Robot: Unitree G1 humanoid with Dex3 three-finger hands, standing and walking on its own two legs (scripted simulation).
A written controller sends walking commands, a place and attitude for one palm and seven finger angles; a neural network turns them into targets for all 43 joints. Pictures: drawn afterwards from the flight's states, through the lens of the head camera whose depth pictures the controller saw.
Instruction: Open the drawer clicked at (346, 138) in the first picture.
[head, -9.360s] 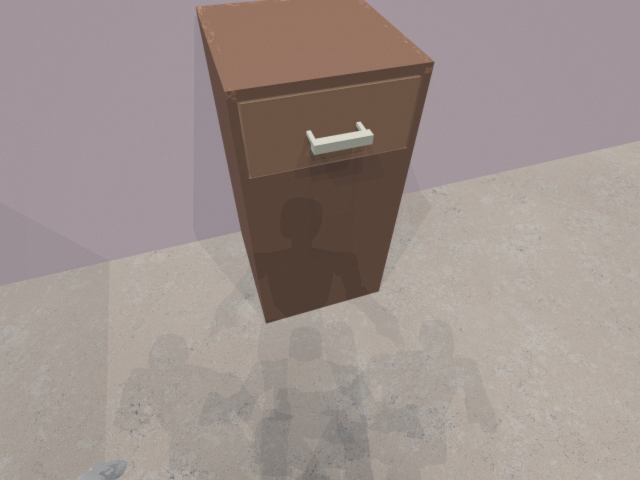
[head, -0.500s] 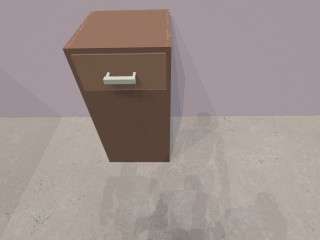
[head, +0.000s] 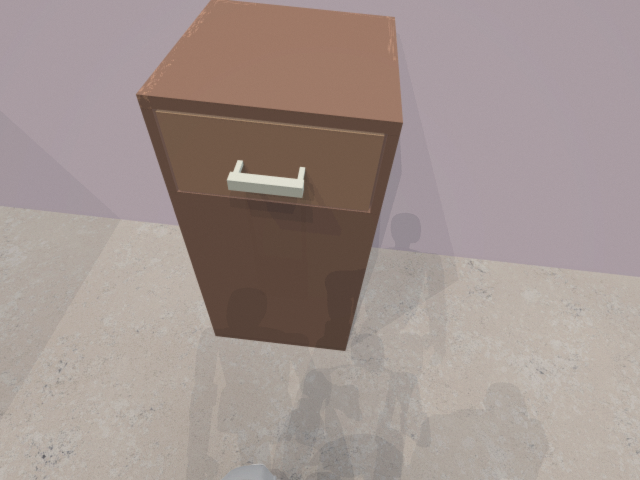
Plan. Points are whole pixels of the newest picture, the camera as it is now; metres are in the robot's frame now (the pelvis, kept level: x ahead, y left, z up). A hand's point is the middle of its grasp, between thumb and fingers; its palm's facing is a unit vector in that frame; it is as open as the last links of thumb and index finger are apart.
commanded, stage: come to a stop and stand still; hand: left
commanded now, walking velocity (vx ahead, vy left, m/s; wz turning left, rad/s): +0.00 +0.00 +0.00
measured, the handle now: (268, 176) +0.59 +0.16 +0.01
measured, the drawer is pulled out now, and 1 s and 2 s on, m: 0.00 0.00 0.00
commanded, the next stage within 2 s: look again from close up in 1.00 s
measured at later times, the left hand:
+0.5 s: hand out of the picture +0.13 +0.14 -0.14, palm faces +0.00 -0.96 -0.26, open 7.4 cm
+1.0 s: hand out of the picture +0.01 +0.16 -0.16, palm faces +0.08 -0.98 -0.20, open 7.4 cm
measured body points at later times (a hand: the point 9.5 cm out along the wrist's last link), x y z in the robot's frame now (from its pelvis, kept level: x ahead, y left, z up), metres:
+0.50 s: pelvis +0.05 -0.05 +0.02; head +0.08 -0.08 +0.46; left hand +0.13 +0.19 -0.12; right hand +0.07 -0.28 -0.16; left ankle +0.04 +0.09 -0.68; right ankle +0.07 -0.13 -0.72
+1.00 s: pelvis +0.02 -0.03 +0.02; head +0.02 -0.02 +0.47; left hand +0.01 +0.21 -0.14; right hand +0.05 -0.25 -0.14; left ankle -0.02 +0.11 -0.72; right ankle +0.07 -0.13 -0.72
